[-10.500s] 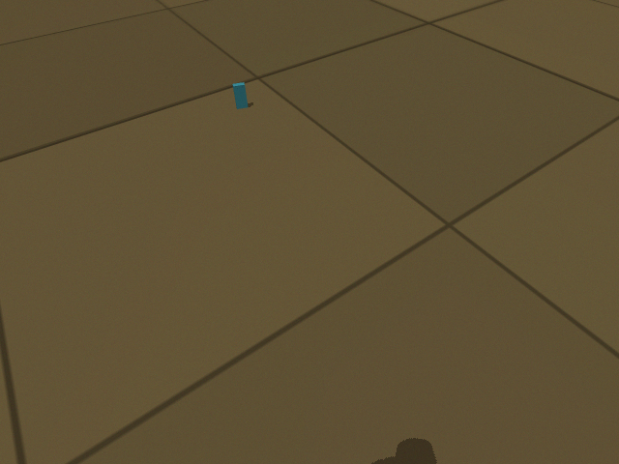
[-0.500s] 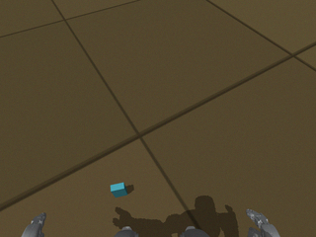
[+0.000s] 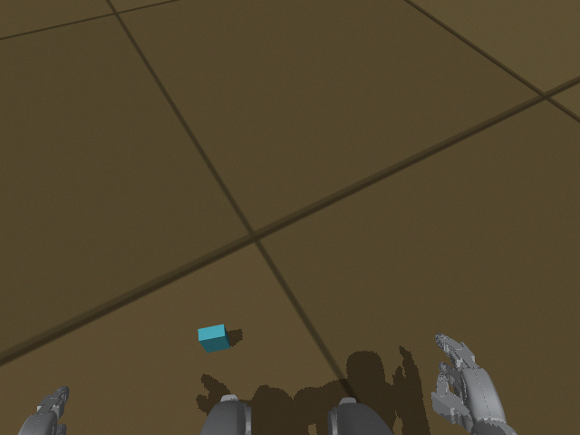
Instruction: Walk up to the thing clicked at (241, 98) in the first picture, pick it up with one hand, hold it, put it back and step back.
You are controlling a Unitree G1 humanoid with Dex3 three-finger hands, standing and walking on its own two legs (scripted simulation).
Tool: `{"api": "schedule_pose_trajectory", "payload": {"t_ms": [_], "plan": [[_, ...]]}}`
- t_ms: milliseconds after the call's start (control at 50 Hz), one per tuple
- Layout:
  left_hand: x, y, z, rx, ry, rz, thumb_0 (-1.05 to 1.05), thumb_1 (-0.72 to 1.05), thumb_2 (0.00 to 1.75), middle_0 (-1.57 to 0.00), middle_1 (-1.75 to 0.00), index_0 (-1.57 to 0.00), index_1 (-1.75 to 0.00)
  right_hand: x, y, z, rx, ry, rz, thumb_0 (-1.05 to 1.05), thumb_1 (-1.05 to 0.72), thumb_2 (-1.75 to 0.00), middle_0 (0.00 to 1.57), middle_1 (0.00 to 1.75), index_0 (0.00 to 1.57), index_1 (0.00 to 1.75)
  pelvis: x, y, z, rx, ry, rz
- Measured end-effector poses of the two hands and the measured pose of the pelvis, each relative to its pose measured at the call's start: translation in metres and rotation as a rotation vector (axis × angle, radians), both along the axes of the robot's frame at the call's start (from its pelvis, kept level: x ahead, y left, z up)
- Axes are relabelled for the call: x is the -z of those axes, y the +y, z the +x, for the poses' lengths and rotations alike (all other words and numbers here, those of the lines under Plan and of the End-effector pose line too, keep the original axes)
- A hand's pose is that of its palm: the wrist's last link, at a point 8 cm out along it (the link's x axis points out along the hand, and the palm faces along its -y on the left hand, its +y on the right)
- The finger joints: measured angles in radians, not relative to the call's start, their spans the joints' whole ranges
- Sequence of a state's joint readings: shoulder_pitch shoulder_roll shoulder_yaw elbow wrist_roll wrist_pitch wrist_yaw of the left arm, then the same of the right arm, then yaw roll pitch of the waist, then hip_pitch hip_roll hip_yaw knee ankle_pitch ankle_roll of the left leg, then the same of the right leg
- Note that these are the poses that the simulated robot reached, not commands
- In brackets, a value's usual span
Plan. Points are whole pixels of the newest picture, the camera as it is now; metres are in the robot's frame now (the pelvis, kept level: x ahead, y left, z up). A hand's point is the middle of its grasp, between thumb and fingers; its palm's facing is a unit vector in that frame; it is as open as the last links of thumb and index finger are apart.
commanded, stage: go down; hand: left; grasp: from the side
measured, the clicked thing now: (215, 339) +0.40 +0.19 -0.61
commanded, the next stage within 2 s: approach in 2.00 s
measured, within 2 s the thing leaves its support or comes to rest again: neither
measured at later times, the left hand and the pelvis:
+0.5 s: hand (88, 388) +0.23 +0.33 -0.19, palm faces +0.14 -0.96 -0.22, open 17.1 cm; pelvis -0.05 +0.00 -0.11, yaw -2 degrees
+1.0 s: hand (88, 354) +0.29 +0.37 -0.25, palm faces +0.17 -0.98 -0.13, open 17.1 cm; pelvis -0.08 -0.01 -0.23, yaw -4 degrees
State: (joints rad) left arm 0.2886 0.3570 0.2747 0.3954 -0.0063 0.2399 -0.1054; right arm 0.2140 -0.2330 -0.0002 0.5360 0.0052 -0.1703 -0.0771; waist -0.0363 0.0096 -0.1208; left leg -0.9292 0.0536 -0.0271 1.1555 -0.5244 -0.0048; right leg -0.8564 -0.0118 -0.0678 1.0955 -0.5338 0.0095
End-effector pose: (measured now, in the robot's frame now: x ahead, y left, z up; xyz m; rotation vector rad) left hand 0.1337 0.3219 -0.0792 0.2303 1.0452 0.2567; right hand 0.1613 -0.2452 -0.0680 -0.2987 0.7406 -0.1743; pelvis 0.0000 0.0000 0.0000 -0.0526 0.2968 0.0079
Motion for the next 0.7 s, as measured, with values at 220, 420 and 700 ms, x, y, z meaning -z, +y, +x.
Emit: {"api": "schedule_pose_trajectory", "payload": {"t_ms": [220,420,700], "plan": [[0.015,0.008,-0.009,0.002,-0.054,-0.003,-0.01,-0.43,0.0,-0.1,-0.02,-0.09,-0.02,0.021,-0.001,-0.02,-0.003,0.024,-0.013,0.02,-0.94,-0.9,0.21,0.3,0.21,0.3,0.02,0.002,-0.015,0.005,0.033,-0.004],[0.066,0.044,0.041,0.023,-0.309,-0.022,-0.01,-0.45,0.01,-0.09,-0.04,-0.08,-0.03,0.081,-0.014,-0.031,-0.06,0.042,-0.067,0.01,-0.95,-0.91,0.21,0.3,0.21,0.3,0.08,0.0,-0.039,0.014,0.139,-0.003],[0.114,0.079,0.094,0.054,-0.544,-0.037,-0.01,-0.43,0.04,-0.07,-0.05,-0.06,-0.04,0.188,-0.026,-0.068,-0.062,0.228,-0.07,0.01,-0.92,-0.9,0.21,0.3,0.21,0.3,0.16,-0.004,-0.059,0.041,0.249,-0.008]]}}
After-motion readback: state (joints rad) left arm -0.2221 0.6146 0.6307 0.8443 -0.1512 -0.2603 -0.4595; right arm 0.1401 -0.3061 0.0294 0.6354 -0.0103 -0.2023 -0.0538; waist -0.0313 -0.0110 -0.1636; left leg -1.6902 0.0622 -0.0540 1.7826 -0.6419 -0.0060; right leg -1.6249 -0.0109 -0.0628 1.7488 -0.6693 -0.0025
